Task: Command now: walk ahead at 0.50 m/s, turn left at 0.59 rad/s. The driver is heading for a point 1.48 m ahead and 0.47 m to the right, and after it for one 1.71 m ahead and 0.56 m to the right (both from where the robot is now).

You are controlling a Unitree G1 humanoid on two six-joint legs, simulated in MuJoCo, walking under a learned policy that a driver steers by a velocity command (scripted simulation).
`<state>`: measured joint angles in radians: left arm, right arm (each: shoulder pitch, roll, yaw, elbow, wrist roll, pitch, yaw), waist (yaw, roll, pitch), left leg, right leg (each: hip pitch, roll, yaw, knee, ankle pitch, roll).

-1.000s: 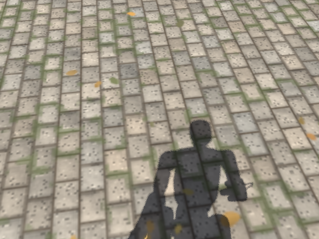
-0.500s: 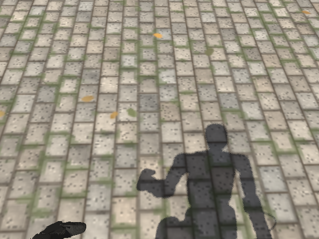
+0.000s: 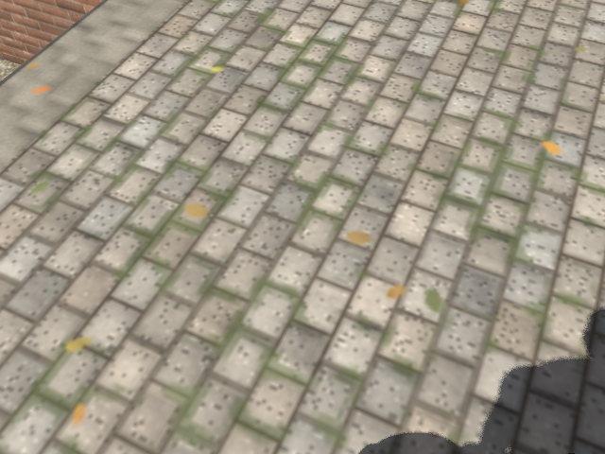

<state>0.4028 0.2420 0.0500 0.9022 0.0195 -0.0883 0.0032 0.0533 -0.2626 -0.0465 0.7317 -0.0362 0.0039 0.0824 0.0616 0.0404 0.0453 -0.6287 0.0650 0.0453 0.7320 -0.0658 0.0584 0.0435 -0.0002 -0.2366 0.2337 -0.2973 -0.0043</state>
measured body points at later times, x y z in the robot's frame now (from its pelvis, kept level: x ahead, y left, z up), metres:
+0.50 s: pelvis +0.27 +0.05 +0.00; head +0.29 +0.07 +0.45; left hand +0.36 +0.31 -0.14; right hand +0.28 -0.21 -0.13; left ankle +0.17 +0.10 -0.74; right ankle +0.42 -0.09 -0.68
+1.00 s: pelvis +0.54 +0.01 +0.00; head +0.57 -0.01 +0.45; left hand +0.63 +0.28 -0.12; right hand +0.65 -0.27 -0.11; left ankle +0.73 +0.15 -0.68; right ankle +0.47 -0.02 -0.74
